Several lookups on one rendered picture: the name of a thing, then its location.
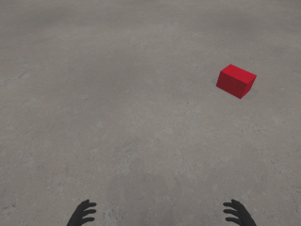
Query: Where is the carton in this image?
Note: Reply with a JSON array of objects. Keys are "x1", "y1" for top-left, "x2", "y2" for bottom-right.
[{"x1": 216, "y1": 64, "x2": 257, "y2": 99}]

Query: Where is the left robot hand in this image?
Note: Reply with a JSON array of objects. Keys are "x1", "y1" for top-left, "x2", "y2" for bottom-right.
[{"x1": 67, "y1": 200, "x2": 97, "y2": 226}]

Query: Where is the right robot hand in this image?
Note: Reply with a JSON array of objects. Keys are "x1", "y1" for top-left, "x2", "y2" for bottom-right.
[{"x1": 223, "y1": 199, "x2": 257, "y2": 226}]

